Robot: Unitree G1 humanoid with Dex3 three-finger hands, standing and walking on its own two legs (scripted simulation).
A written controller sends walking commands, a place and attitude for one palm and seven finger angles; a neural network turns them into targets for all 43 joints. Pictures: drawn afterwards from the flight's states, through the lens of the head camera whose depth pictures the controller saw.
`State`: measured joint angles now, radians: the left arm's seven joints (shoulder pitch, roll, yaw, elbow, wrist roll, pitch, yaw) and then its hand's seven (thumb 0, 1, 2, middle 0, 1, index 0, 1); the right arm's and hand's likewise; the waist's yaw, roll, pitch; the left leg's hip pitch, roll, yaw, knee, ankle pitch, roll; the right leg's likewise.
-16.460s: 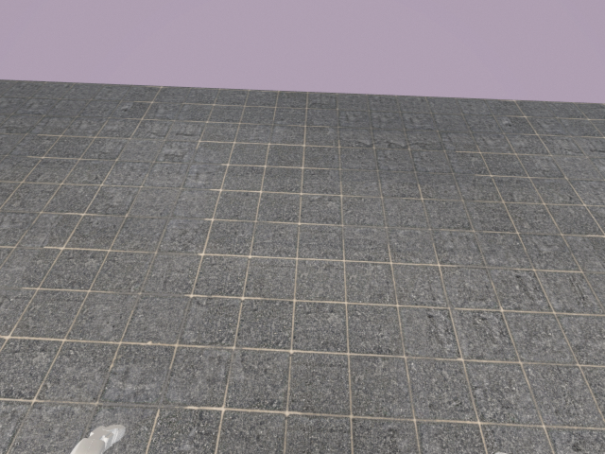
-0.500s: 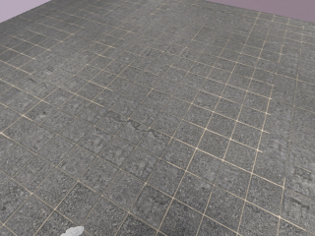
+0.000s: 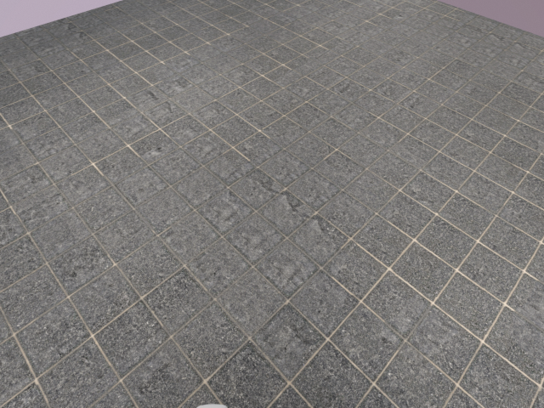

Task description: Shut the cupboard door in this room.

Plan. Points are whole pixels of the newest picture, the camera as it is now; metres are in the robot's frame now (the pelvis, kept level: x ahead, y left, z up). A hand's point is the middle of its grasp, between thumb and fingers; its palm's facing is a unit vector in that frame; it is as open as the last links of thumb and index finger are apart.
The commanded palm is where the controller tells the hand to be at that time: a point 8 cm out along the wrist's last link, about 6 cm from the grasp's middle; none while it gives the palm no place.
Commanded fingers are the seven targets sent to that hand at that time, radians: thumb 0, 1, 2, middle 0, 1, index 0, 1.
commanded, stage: turn or walk to find it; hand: left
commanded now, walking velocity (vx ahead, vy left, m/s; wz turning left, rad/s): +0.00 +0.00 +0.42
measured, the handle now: out of the picture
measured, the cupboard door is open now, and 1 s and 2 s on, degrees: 87 87 87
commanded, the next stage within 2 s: none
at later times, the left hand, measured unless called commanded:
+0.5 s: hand out of the picture +0.05 +0.22 -0.15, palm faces +0.19 -0.94 -0.27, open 7.4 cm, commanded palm none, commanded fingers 0.00 0.90 0.90 -0.20 -0.30 -0.20 -0.30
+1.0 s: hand out of the picture -0.11 +0.19 -0.17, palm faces +0.45 -0.86 -0.24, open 7.3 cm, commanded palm none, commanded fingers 0.00 0.90 0.90 -0.20 -0.30 -0.20 -0.30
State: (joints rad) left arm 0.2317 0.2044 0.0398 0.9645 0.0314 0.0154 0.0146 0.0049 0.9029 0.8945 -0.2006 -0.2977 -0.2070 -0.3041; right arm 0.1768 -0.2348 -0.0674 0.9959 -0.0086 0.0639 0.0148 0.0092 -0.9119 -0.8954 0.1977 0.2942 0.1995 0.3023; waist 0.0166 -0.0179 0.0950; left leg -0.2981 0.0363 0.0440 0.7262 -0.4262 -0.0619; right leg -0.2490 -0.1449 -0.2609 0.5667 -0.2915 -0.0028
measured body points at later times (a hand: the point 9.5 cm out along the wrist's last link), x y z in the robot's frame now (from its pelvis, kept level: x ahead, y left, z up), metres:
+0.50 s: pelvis -0.02 +0.00 +0.00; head +0.02 +0.00 +0.45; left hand +0.04 +0.27 -0.13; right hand +0.08 -0.23 -0.15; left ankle -0.02 +0.12 -0.73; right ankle -0.01 -0.12 -0.72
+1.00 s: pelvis -0.05 +0.00 +0.00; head -0.02 +0.02 +0.44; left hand -0.13 +0.24 -0.16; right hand +0.13 -0.21 -0.14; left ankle -0.12 +0.10 -0.72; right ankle +0.00 -0.11 -0.73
